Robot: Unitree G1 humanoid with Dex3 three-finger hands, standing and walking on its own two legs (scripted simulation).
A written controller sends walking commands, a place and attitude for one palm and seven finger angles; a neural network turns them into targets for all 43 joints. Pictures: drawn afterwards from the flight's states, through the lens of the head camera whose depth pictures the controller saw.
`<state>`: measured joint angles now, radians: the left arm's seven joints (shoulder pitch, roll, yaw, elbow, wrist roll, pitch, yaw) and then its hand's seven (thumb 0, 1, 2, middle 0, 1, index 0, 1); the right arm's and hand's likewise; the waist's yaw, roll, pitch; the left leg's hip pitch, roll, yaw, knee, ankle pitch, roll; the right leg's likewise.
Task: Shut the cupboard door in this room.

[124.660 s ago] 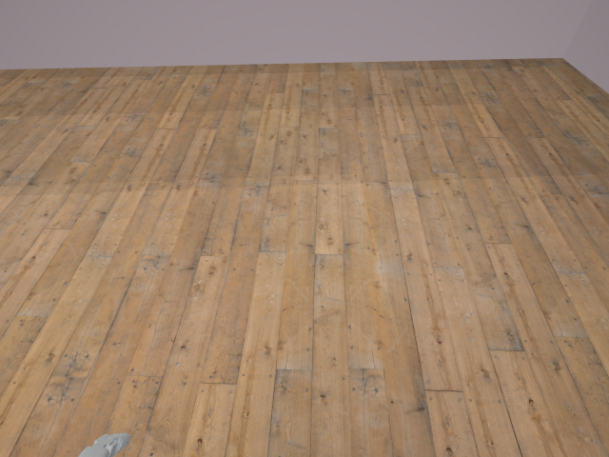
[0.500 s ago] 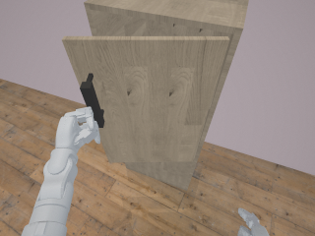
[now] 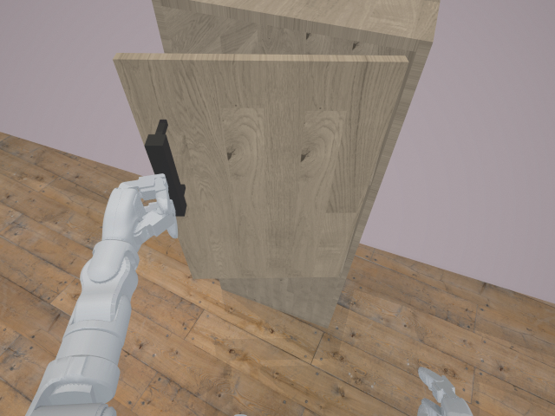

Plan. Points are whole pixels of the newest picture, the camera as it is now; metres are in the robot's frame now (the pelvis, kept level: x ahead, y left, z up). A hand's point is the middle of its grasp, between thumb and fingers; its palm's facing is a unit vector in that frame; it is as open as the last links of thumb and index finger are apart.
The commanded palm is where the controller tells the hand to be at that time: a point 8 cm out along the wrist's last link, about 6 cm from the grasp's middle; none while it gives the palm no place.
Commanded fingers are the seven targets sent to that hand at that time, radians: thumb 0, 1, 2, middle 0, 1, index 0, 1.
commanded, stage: push the door shut along its arc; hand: left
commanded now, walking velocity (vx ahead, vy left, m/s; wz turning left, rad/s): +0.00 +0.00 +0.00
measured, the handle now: (170, 169) +0.46 +0.19 +0.09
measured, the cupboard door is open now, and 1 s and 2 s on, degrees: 22 5 0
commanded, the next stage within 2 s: pull the fist back off the door in 1.68 s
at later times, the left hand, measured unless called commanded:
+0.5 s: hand (194, 176) +0.45 +0.15 +0.10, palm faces -0.14 -0.99 +0.01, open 3.1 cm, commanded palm +0.44 +0.21 +0.10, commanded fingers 0.00 0.90 0.90 -1.30 -1.50 -1.30 -1.50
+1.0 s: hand (219, 154) +0.50 +0.12 +0.10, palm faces -0.26 -0.97 +0.00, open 3.1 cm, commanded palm +0.50 +0.18 +0.10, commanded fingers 0.00 0.90 0.90 -1.30 -1.50 -1.30 -1.50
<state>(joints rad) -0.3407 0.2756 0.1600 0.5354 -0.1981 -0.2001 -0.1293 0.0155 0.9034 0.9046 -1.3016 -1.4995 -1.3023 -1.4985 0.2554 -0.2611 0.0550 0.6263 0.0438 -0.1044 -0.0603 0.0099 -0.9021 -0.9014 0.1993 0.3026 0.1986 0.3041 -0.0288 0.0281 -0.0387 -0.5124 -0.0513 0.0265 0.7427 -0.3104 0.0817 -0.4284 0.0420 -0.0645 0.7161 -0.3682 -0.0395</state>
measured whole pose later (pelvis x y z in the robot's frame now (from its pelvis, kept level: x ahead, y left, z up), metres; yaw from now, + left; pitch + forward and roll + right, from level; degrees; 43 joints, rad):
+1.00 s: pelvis +0.01 +0.00 -0.02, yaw -1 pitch +14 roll -2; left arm -0.94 0.44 0.23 1.19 -0.16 -0.30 -0.38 0.01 0.90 0.90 -1.30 -1.50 -1.30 -1.50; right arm 0.38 -0.30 0.04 0.67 0.03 -0.05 -0.03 0.01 -0.90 -0.90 0.20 0.30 0.20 0.30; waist -0.16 0.03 -0.08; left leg -0.76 -0.03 0.03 0.87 -0.36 0.08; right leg -0.67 0.06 -0.07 0.83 -0.41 -0.04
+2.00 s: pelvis +0.00 +0.00 -0.04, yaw +1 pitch +22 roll -4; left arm -1.25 0.29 0.24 1.31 -0.04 -0.26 0.17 -0.01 0.78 1.00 -1.30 -1.50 -1.31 -1.50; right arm 0.41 -0.26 0.02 0.72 -0.08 -0.11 0.06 0.00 -0.90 -0.90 0.20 0.30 0.20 0.30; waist -0.19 0.04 -0.14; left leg -1.02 -0.04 -0.03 1.01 -0.38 0.07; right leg -0.90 0.05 -0.13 0.95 -0.44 -0.05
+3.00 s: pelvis +0.03 -0.04 +0.00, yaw -2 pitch +10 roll +1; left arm -0.54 0.17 0.21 0.76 -0.12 -0.30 0.03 0.01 0.90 0.90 -1.30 -1.50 -1.30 -1.50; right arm 0.35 -0.26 0.01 0.60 0.03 0.02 0.03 0.01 -0.91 -0.90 0.20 0.30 0.20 0.30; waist -0.06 0.05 -0.14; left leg -0.56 -0.02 0.05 0.74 -0.35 0.04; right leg -0.51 0.08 -0.03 0.75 -0.41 -0.08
